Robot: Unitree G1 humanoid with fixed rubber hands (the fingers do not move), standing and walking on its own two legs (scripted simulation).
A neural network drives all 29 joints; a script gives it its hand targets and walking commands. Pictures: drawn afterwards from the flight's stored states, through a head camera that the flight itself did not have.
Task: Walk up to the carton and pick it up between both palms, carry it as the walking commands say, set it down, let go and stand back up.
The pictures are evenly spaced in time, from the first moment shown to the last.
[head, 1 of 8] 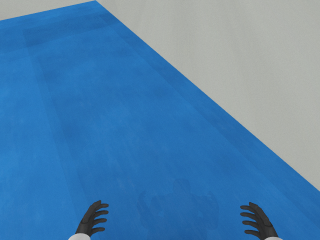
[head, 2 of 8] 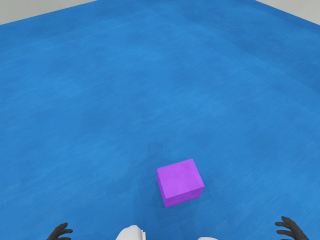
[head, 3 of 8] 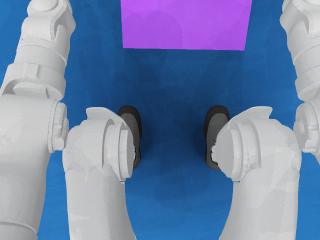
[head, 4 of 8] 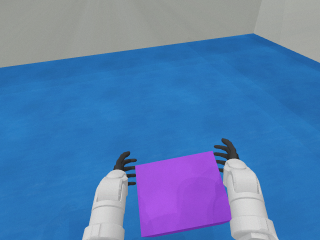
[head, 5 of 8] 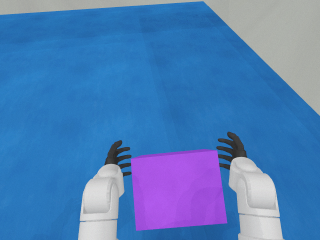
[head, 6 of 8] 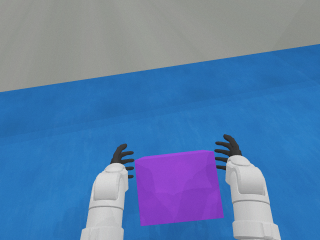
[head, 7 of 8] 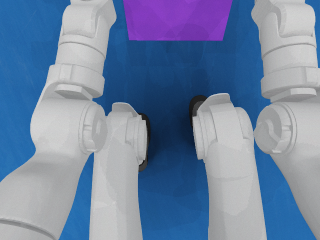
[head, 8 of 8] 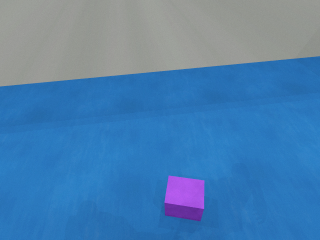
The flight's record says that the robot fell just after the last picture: no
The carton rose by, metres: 0.67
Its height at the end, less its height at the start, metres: +0.00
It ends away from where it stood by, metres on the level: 0.98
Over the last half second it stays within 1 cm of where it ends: yes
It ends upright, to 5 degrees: yes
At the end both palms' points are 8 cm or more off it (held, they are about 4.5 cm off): yes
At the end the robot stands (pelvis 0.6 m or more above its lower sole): yes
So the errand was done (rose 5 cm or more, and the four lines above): yes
